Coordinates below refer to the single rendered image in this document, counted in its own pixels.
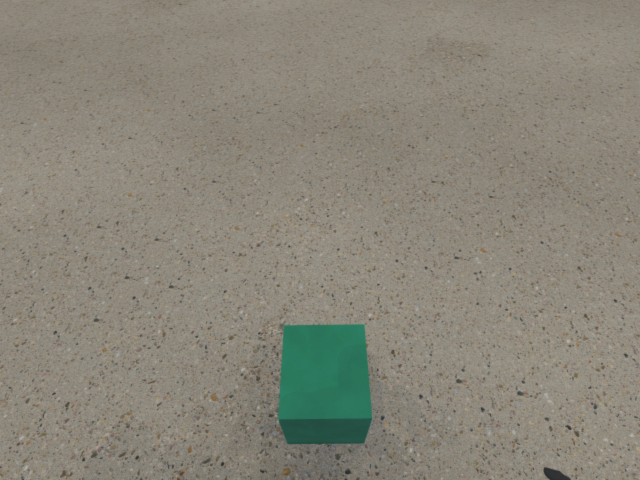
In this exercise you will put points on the carton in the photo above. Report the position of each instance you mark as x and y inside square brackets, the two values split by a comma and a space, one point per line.
[324, 387]

